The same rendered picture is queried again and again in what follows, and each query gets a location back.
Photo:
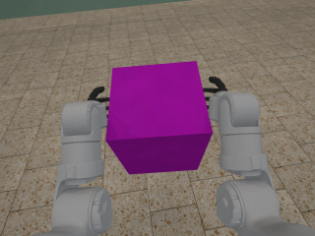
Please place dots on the right robot hand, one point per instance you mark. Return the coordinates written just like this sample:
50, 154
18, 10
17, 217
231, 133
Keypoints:
218, 83

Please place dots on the left robot forearm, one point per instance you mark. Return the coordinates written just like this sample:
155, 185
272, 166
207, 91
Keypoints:
81, 163

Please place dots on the right robot forearm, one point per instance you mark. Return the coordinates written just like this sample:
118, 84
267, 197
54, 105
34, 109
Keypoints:
238, 115

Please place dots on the right robot upper arm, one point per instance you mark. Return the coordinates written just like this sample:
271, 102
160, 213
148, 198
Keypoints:
251, 208

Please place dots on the left robot upper arm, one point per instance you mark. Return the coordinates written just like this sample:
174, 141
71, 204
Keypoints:
84, 211

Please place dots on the left robot hand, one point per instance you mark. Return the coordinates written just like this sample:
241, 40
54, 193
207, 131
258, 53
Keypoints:
95, 93

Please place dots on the carton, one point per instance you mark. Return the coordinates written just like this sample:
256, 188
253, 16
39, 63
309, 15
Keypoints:
158, 119

